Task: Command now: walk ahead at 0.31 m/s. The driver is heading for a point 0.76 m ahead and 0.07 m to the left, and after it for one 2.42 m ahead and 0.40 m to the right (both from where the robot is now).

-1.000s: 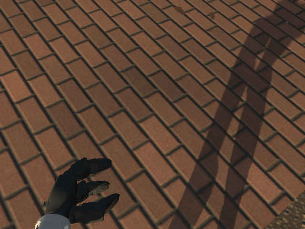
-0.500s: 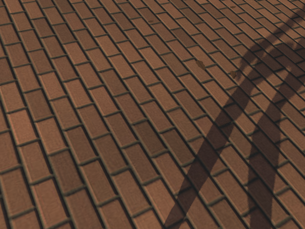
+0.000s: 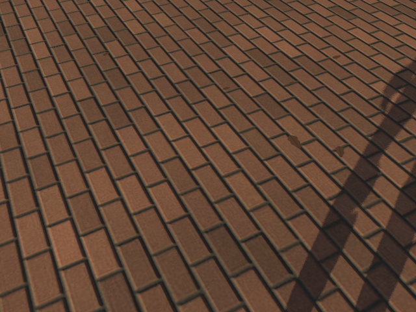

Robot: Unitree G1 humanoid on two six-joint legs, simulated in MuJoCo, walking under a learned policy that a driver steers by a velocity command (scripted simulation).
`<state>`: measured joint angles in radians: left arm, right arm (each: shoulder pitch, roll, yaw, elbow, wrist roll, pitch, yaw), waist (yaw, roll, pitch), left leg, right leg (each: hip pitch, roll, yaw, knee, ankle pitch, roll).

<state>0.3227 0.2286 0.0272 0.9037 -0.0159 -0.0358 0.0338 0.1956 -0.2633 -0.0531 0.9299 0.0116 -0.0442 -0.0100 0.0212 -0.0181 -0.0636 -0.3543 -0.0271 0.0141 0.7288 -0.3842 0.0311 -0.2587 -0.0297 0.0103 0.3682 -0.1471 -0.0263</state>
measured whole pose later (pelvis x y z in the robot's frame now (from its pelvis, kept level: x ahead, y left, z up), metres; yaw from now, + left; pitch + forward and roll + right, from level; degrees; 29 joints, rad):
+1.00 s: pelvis +0.15 +0.02 -0.01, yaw +0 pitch -1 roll +0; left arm 0.14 0.23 0.02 1.03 0.00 0.00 0.02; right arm 0.25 -0.20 0.00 1.10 -0.01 -0.02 -0.04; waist 0.00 -0.01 0.04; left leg -0.12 0.00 0.01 0.48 -0.34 0.00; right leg -0.30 -0.01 -0.03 0.51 -0.19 -0.02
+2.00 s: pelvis +0.16 +0.00 -0.01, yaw +0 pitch -1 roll +1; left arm 0.15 0.20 0.03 1.10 -0.01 0.01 0.04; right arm 0.35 -0.16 0.00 1.14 -0.01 -0.01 -0.06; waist 0.01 0.00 0.04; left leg -0.08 0.02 0.00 0.44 -0.34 -0.03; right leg -0.28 0.02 -0.03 0.51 -0.22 -0.05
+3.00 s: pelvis +0.42 -0.05 +0.00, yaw +1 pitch +1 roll -1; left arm 0.37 0.19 0.02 1.07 0.01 -0.10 -0.02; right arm 0.16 -0.24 -0.06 0.87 0.02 -0.09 -0.01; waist 0.04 0.04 -0.02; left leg -0.71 0.14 -0.01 1.06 -0.10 0.05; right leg -0.07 0.06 -0.09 0.26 -0.21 -0.06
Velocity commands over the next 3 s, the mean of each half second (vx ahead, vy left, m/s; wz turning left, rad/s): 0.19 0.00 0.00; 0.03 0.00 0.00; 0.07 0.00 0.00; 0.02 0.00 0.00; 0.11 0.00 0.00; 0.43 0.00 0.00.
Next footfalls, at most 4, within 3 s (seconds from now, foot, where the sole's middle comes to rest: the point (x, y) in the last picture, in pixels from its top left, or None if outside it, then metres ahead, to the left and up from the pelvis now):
0.10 left None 0.04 0.13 -0.79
0.44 right None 0.24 -0.09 -0.79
0.66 left None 0.13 0.14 -0.79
2.74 right None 0.41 -0.14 -0.79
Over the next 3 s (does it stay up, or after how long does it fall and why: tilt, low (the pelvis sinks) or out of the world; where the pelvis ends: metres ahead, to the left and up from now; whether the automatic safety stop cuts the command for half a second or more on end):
stays up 0.42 -0.05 0.00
